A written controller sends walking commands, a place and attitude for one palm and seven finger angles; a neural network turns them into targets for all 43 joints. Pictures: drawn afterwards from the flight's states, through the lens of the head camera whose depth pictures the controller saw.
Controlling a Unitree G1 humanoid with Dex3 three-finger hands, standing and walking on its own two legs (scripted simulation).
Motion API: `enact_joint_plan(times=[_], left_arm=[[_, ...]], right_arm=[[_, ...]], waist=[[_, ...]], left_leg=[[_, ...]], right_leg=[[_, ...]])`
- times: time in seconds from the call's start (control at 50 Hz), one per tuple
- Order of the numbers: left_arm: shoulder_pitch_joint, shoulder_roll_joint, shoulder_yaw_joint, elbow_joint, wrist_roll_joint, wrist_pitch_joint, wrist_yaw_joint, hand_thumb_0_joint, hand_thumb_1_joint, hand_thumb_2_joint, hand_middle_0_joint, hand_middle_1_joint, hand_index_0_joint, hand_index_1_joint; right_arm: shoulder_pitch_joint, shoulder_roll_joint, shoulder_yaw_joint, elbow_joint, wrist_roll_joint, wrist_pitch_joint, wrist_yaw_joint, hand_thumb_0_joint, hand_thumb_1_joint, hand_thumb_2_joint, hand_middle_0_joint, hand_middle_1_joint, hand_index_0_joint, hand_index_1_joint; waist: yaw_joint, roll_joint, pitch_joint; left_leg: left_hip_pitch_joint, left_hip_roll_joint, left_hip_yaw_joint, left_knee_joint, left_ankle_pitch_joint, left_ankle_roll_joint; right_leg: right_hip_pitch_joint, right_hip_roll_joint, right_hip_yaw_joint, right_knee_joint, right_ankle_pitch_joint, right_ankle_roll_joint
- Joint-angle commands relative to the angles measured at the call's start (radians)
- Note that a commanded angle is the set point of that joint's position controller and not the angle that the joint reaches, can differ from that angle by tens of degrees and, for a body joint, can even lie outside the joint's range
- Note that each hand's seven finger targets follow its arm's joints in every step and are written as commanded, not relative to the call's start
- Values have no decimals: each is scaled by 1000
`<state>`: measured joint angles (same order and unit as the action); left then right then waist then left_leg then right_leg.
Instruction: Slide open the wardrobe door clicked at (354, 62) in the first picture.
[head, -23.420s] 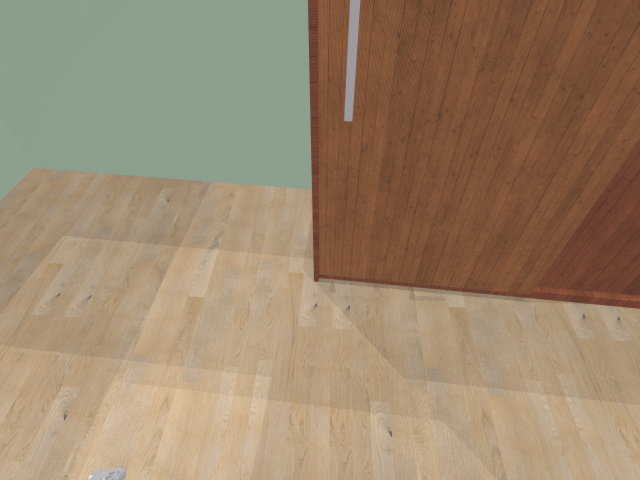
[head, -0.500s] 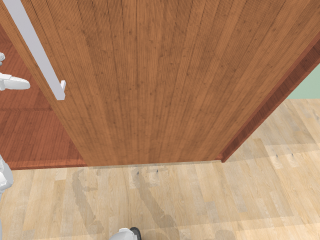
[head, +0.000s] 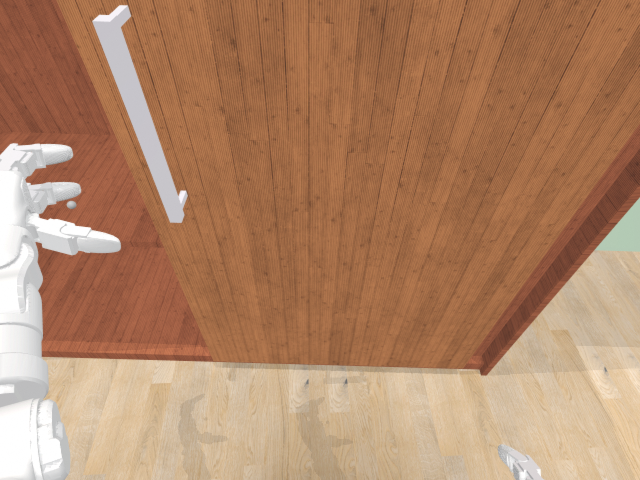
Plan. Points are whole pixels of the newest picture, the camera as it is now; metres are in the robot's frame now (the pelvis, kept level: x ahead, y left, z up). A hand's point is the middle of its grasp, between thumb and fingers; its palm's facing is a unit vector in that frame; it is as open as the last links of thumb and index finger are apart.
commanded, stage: slip the hand off the handle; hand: left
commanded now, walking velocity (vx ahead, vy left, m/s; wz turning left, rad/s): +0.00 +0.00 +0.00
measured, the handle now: (153, 131) +0.54 +0.27 +0.15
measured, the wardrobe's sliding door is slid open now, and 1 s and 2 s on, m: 0.70 0.70 0.70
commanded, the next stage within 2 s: draw the hand back to the body in 0.68 s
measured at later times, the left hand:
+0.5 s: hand (74, 209) +0.38 +0.31 +0.15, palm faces +0.37 -0.90 -0.23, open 14.6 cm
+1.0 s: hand (73, 219) +0.35 +0.30 +0.16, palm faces +0.08 -1.00 +0.00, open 14.6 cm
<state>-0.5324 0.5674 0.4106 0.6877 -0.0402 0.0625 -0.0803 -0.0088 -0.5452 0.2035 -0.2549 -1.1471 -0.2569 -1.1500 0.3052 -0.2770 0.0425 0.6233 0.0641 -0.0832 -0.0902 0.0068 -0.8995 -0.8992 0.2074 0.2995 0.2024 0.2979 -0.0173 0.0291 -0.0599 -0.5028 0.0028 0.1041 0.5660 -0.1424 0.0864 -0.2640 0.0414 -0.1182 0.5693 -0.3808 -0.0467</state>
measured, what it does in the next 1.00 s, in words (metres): stands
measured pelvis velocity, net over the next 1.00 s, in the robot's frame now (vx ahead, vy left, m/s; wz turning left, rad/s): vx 0.01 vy -0.01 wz -0.03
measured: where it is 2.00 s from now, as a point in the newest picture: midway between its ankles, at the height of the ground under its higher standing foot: outside the picture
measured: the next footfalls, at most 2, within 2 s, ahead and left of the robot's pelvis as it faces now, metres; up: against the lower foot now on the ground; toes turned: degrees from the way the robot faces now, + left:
none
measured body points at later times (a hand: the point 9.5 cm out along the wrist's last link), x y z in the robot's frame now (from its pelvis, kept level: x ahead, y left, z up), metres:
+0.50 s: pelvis +0.01 -0.02 +0.00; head +0.02 -0.03 +0.45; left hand +0.35 +0.36 +0.17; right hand +0.10 -0.29 -0.11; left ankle +0.09 +0.07 -0.72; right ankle -0.05 -0.09 -0.72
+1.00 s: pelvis +0.01 -0.01 +0.00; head +0.01 -0.02 +0.45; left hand +0.34 +0.35 +0.17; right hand +0.14 -0.28 -0.08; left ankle +0.09 +0.07 -0.72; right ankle -0.05 -0.09 -0.72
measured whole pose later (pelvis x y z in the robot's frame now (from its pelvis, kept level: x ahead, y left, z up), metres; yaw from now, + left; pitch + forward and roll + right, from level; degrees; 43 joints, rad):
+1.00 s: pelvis +0.01 -0.01 +0.00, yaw -2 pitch +3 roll -1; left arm -0.34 0.60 0.53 0.62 -0.32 0.00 -0.51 -0.01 -0.55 0.20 -0.25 -1.15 -0.25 -1.15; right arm 0.29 -0.30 0.06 0.62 0.10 -0.12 -0.13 0.01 -0.90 -0.90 0.21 0.30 0.20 0.30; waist -0.01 0.03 -0.09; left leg -0.48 0.03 0.12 0.60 -0.18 0.06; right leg -0.24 0.07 -0.09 0.57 -0.40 -0.05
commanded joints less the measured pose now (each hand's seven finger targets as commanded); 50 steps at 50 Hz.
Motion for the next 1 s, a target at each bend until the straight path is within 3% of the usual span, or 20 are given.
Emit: enact_joint_plan(times=[0.0, 0.02, 0.08, 0.12, 0.2, 0.22, 0.26, 0.28, 0.32, 0.42, 0.56, 0.62, 0.7, 0.78, 0.8, 0.84, 0.88, 0.9, 0.92, 0.98], left_arm=[[-435, 285, 8, -272, -15, -77, -1, 0, -550, 200, -250, -1150, -250, -1150], [-401, 252, -12, -259, -23, -75, -5, 0, -550, 200, -250, -1150, -250, -1150], [-352, 295, 29, -282, -39, -76, -15, 0, -550, 200, -250, -1150, -250, -1150], [-394, 272, -1, -266, -40, -68, -20, 0, -550, 200, -250, -1150, -250, -1150], [-423, 353, 57, -234, -32, -72, -15, 0, -550, 200, -250, -1150, -250, -1150], [-440, 326, 24, -227, -28, -76, -20, 0, -550, 200, -250, -1150, -250, -1150], [-458, 344, 33, -243, -31, -93, -27, 0, -550, 200, -250, -1150, -250, -1150], [-420, 381, 76, -232, -33, -97, -29, 0, -550, 200, -250, -1150, -250, -1150], [-345, 371, 80, -182, -40, -93, -46, 0, -550, 200, -250, -1150, -250, -1150], [-218, 390, 132, -222, -61, -86, -73, 0, -550, 200, -250, -1150, -250, -1150], [-178, 417, 183, -320, -72, -82, -64, 0, -550, 200, -250, -1150, -250, -1150], [-154, 377, 158, -346, -74, -77, -64, 0, -550, 200, -250, -1150, -250, -1150], [-188, 428, 198, -290, -75, -67, -69, 0, -550, 200, -250, -1150, -250, -1150], [-233, 410, 156, -320, -62, -77, -79, 0, -550, 200, -250, -1150, -250, -1150], [-255, 286, 96, -335, -217, -107, -202, 0, -550, 200, -250, -1150, -250, -1150], [-200, 385, 192, -307, -278, -135, -324, 0, -550, 200, -250, -1150, -250, -1150], [-152, 360, 162, -263, -320, -145, -431, 0, -550, 200, -250, -1150, -250, -1150], [-116, 421, 230, -230, -330, -145, -465, 0, -550, 200, -250, -1150, -250, -1150], [-70, 390, 196, -235, -326, -132, -477, 0, -550, 200, -250, -1150, -250, -1150], [1, 400, 235, -358, -327, -104, -434, 0, -550, 200, -250, -1150, -250, -1150]], right_arm=[[-10, -153, -53, -101, 3, -59, -24, 0, -900, -900, 200, 300, 200, 300], [-16, -149, -51, -99, 3, -64, -25, 0, -900, -900, 200, 300, 200, 300], [-31, -153, -52, -97, 4, -71, -27, 0, -900, -900, 200, 300, 200, 300], [-42, -147, -42, -93, 6, -74, -28, 0, -900, -900, 200, 300, 200, 300], [-34, -155, -42, -80, 1, -78, -32, 0, -900, -900, 200, 300, 200, 300], [-36, -150, -39, -78, 1, -79, -32, 0, -900, -900, 200, 300, 200, 300], [-25, -153, -44, -81, 0, -83, -33, 0, -900, -900, 200, 300, 200, 300], [-20, -157, -50, -72, -3, -82, -30, 0, -900, -900, 200, 300, 200, 300], [-16, -153, -46, -75, 0, -76, -27, 0, -900, -900, 200, 300, 200, 300], [-4, -159, -58, -96, 2, -62, -17, 0, -900, -900, 200, 300, 200, 300], [-5, -159, -66, -106, 6, -50, -20, 0, -900, -900, 200, 300, 200, 300], [-15, -152, -66, -104, 5, -49, -22, 0, -900, -900, 200, 300, 200, 300], [-3, -159, -64, -87, 5, -45, -33, 0, -900, -900, 200, 300, 200, 300], [-7, -154, -65, -91, 3, -48, -38, 0, -900, -900, 200, 300, 200, 300], [-17, -168, -57, -95, 25, -58, -49, 0, -900, -900, 200, 300, 200, 300], [-28, -173, -53, -99, 29, -74, -62, 0, -900, -900, 200, 300, 200, 300], [-56, -170, -42, -111, 30, -84, -66, 0, -900, -900, 200, 300, 200, 300], [-50, -178, -43, -127, 36, -87, -65, 0, -900, -900, 200, 300, 200, 300], [-66, -167, -39, -142, 35, -91, -60, 0, -900, -900, 200, 300, 200, 300], [-88, -152, -38, -193, 34, -109, -37, 0, -900, -900, 200, 300, 200, 300]], waist=[[-19, 103, -215], [-15, 90, -197], [6, 95, -224], [-13, 65, -177], [-7, 73, -200], [-17, 84, -183], [-17, 79, -232], [1, 101, -252], [8, 69, -227], [33, 57, -268], [32, 42, -256], [26, 77, -241], [15, 44, -220], [14, 107, -261], [-43, 62, -283], [3, 66, -312], [9, 58, -259], [24, 53, -254], [41, 53, -223], [74, 84, -242]], left_leg=[[468, 40, -218, -80, -102, -24], [462, 39, -221, -85, -110, -26], [450, 28, -193, -66, -66, -22], [424, 27, -192, -73, -92, -21], [394, 17, -172, -51, -68, -17], [394, 17, -170, -49, -66, -18], [403, 15, -165, -31, -36, -13], [406, 14, -161, -25, -7, -15], [370, 13, -147, -18, 25, -14], [356, 8, -129, 0, 111, -12], [338, 5, -115, 16, 123, -6], [360, 7, -115, 11, 111, -7], [332, 10, -124, 13, 76, -8], [380, 12, -130, 14, 89, -10], [426, 19, -136, 11, 96, -13], [427, 12, -139, 30, 123, -10], [390, 10, -138, 33, 127, -13], [377, 13, -147, 35, 118, -19], [370, 13, -144, 22, 114, -15], [395, 19, -152, 4, 124, -18]], right_leg=[[-264, -4, 94, -131, 89, 20], [-260, -3, 90, -133, 85, 19], [-218, -7, 103, -145, 105, 18], [-237, -8, 99, -147, 91, 23], [-217, -17, 119, -153, 99, 28], [-227, -16, 118, -151, 100, 28], [-206, -19, 123, -148, 125, 29], [-192, -17, 129, -144, 151, 28], [-176, -18, 126, -131, 202, 34], [-133, -16, 126, -102, 336, 47], [-130, -17, 135, -92, 376, 69], [-166, -11, 134, -97, 342, 67], [-182, -12, 139, -104, 306, 73], [-194, -7, 133, -102, 281, 61], [-157, -10, 152, -124, 335, 83], [-124, -13, 168, -109, 419, 100], [-119, -21, 176, -102, 462, 110], [-131, -26, 188, -101, 452, 122], [-144, -19, 166, -99, 414, 107], [-143, -17, 148, -98, 361, 92]])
